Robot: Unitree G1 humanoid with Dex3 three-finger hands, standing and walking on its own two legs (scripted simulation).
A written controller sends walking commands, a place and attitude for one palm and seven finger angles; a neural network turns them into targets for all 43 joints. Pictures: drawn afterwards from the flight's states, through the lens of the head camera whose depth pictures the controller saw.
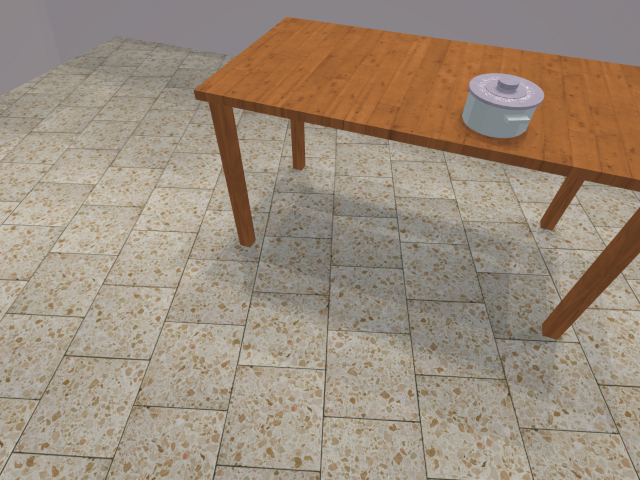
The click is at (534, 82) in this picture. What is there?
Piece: lid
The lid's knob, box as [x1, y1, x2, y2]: [497, 76, 519, 89]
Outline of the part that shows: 497,83 499,86 503,88 514,89 517,87 519,81 513,77 502,76 499,78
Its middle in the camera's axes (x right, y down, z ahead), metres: +0.47 -0.39 +0.96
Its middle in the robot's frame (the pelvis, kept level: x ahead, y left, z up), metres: +1.00 -0.42 +0.04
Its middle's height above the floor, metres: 0.81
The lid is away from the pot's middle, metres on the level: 0.00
